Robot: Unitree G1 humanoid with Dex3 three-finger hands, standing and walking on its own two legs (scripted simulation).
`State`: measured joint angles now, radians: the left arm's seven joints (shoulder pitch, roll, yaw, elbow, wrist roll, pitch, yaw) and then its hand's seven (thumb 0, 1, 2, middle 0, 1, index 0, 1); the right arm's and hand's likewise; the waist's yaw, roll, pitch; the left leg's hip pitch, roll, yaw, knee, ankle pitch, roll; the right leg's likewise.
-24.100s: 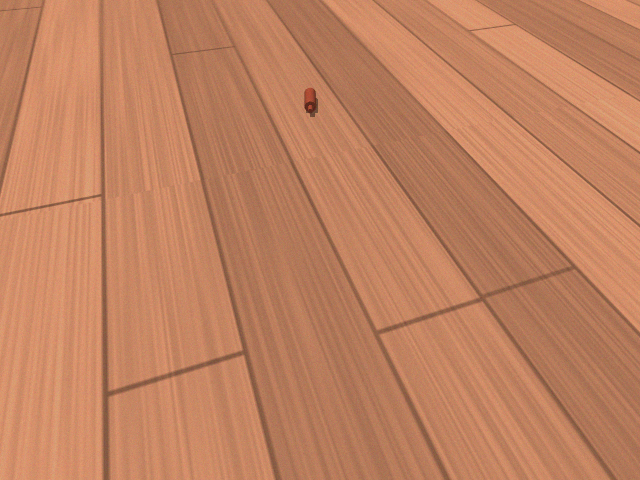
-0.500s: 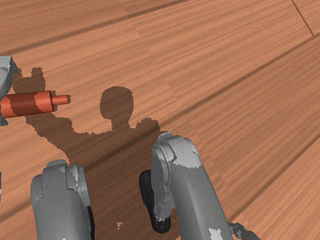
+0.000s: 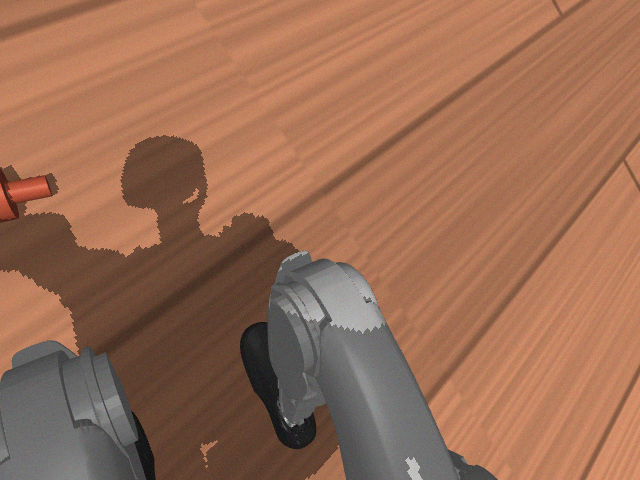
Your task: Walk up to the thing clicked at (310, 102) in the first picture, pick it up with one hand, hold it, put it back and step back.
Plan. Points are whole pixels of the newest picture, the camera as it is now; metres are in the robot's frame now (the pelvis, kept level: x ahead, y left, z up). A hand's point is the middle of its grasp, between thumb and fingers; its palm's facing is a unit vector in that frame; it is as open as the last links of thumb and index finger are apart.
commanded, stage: rest palm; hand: left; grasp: from above
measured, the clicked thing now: out of the picture +0.50 +0.24 -0.28
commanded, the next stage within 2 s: close in 0.80 s
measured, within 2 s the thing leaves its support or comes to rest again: neither
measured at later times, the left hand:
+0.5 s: hand out of the picture +0.48 +0.27 -0.24, palm faces -0.46 -0.09 -0.88, open 14.1 cm
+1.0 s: hand out of the picture +0.48 +0.25 -0.25, palm faces -0.45 -0.09 -0.89, open 13.6 cm
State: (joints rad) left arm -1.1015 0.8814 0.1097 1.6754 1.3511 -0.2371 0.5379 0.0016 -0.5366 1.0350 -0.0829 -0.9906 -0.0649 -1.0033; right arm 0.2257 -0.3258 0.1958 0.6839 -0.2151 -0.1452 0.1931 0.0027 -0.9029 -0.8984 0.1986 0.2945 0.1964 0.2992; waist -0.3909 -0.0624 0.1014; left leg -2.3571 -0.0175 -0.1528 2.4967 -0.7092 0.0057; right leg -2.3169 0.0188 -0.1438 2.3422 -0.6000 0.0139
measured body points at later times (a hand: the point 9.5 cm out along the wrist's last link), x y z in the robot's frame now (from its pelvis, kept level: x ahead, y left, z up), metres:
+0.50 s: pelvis +0.00 +0.01 +0.00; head +0.28 +0.11 +0.33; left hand +0.50 +0.27 -0.19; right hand +0.01 -0.25 -0.05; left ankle +0.07 +0.12 -0.28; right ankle +0.12 -0.11 -0.28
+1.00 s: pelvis +0.00 +0.01 +0.00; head +0.29 +0.10 +0.33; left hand +0.50 +0.26 -0.20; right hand +0.00 -0.24 -0.05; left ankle +0.07 +0.12 -0.28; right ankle +0.12 -0.11 -0.28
